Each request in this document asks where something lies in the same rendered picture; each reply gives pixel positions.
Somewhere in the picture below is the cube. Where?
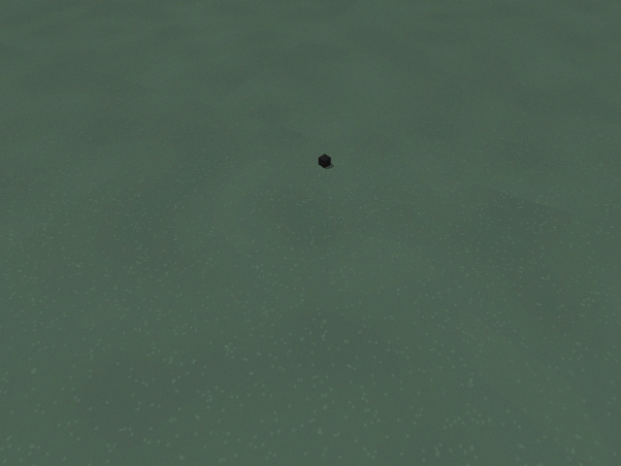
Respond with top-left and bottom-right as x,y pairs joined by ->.
318,154 -> 331,168

